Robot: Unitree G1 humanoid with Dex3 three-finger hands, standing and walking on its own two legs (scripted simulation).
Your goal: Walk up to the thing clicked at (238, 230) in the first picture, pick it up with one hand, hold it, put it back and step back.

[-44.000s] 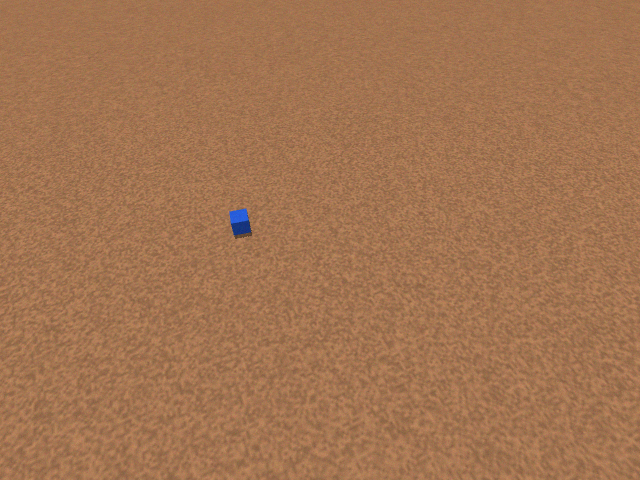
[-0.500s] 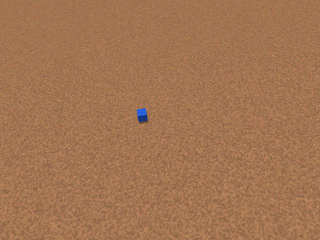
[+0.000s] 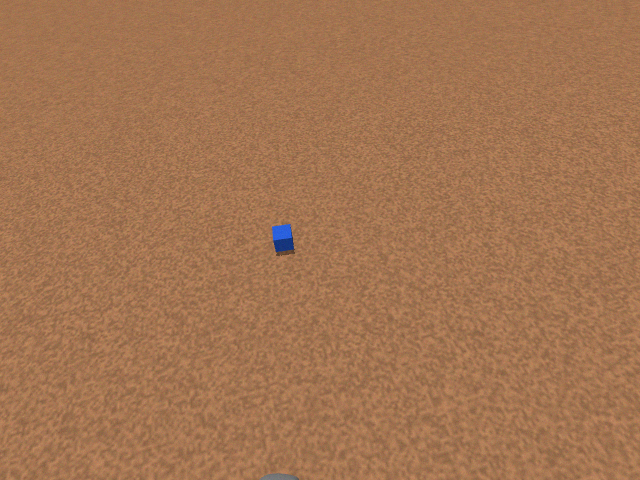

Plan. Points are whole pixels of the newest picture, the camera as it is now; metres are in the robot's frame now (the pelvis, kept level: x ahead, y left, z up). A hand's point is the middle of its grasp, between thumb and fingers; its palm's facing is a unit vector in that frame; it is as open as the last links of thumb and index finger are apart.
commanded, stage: step back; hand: left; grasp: from above
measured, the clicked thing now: (283, 238) +1.08 +0.23 -0.73
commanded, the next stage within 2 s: stand in 0.32 s
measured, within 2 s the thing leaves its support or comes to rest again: neither
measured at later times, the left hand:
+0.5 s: hand out of the picture +0.11 +0.29 -0.15, palm faces +0.01 -0.94 -0.34, open 7.4 cm
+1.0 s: hand out of the picture +0.10 +0.29 -0.13, palm faces -0.01 -0.94 -0.35, open 7.4 cm
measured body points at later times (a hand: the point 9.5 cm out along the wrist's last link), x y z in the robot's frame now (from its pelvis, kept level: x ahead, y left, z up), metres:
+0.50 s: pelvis +0.03 +0.03 +0.01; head +0.04 +0.03 +0.46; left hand +0.11 +0.34 -0.12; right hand +0.14 -0.26 -0.12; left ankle +0.05 +0.17 -0.73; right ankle +0.03 -0.10 -0.73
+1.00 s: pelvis +0.03 +0.03 +0.02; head +0.03 +0.03 +0.47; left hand +0.10 +0.33 -0.11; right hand +0.11 -0.27 -0.12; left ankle +0.05 +0.17 -0.73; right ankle +0.03 -0.10 -0.73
